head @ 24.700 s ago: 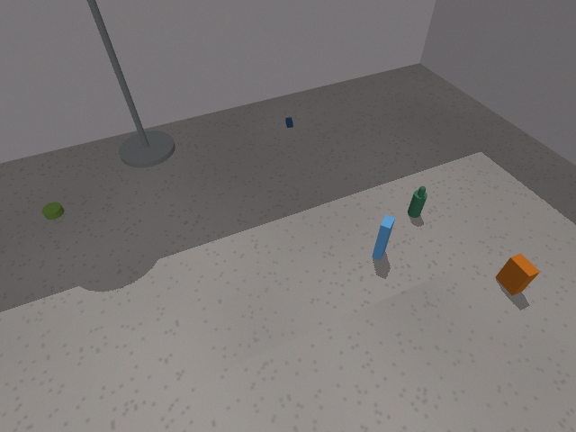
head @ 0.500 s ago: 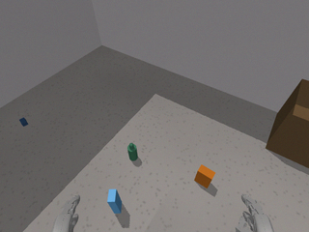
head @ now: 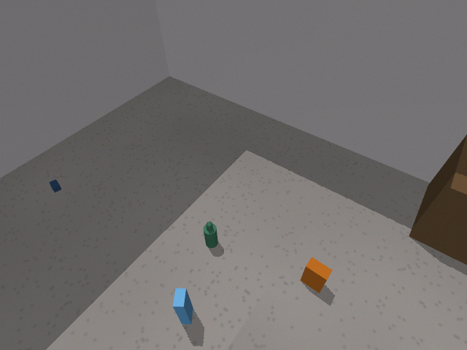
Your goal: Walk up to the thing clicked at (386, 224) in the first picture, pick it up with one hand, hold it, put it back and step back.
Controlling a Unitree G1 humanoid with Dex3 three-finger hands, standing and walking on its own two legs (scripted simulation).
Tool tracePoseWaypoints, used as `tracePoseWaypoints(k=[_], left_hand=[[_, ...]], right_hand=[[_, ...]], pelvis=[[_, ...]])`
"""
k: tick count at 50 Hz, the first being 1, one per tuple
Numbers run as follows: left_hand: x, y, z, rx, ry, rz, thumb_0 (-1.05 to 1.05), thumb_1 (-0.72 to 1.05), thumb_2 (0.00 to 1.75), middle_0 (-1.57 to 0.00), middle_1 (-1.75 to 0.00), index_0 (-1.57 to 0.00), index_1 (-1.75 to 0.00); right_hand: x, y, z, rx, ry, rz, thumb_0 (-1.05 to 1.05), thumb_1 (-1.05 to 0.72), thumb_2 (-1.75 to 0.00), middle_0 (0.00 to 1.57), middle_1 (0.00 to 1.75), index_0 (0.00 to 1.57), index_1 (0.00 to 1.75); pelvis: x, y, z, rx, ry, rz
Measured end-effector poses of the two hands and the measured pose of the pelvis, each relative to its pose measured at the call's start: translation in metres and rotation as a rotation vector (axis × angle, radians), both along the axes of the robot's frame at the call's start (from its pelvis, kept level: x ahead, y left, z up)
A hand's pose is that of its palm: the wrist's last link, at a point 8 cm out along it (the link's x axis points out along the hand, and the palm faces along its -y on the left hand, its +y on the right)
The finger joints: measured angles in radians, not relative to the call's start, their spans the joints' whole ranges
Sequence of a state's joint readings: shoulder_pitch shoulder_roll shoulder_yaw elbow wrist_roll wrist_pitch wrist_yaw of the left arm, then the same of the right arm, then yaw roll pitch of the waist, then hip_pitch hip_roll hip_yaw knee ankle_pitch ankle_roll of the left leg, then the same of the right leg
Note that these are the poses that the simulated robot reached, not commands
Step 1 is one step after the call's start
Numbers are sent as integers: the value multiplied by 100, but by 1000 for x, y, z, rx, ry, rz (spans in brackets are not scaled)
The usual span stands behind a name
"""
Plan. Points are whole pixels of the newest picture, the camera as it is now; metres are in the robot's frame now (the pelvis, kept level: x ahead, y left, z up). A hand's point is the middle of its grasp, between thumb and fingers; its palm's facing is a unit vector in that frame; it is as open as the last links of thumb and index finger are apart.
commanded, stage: stand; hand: left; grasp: from the side
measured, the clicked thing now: (183, 307) +0.41 +0.22 -0.66
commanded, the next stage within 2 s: step back in 1.80 s
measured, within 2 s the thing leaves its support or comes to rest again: neither
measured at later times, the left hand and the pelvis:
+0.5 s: hand out of the picture +0.05 +0.24 -0.14, palm faces +0.00 -0.94 -0.35, open 7.4 cm; pelvis -0.01 -0.01 +0.02, yaw +0 degrees
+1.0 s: hand out of the picture +0.05 +0.23 -0.14, palm faces -0.02 -0.94 -0.34, open 7.4 cm; pelvis -0.01 -0.01 +0.02, yaw +0 degrees
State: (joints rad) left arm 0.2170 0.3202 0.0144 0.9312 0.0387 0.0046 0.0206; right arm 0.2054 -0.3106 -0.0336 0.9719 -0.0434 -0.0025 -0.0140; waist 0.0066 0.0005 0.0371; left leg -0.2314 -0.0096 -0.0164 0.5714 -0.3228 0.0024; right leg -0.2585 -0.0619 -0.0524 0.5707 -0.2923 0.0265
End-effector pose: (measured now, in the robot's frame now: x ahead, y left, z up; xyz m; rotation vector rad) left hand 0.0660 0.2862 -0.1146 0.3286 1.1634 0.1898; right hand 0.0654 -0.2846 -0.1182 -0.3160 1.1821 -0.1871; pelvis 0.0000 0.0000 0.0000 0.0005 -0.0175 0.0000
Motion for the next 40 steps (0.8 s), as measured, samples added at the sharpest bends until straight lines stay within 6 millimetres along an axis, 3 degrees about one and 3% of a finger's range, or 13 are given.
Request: tracePoseWaypoints(k=[6,14,25,40], left_hand=[[-17,1,3,-1,63,31,1,90,90,-21,-30,-20,-30],[-24,0,7,-3,83,50,1,90,90,-21,-30,-20,-30],[-25,-3,11,1,76,52,1,90,90,-21,-30,-20,-30],[-32,-7,9,-5,115,51,0,90,90,-21,-30,-20,-30]], right_hand=[[-9,7,-1,27,48,-10,1,-90,-90,21,30,21,30],[-10,9,0,42,55,-11,0,-90,-90,21,30,21,30],[-13,-1,4,35,48,-15,0,-90,-90,21,30,21,30],[-31,-16,4,21,98,-32,0,-90,-90,21,30,21,30]], pelvis=[[-1,1,8,3,-21,3],[-4,0,13,5,-37,6],[-11,-6,16,4,-47,6],[-14,-12,17,3,-33,-1]])
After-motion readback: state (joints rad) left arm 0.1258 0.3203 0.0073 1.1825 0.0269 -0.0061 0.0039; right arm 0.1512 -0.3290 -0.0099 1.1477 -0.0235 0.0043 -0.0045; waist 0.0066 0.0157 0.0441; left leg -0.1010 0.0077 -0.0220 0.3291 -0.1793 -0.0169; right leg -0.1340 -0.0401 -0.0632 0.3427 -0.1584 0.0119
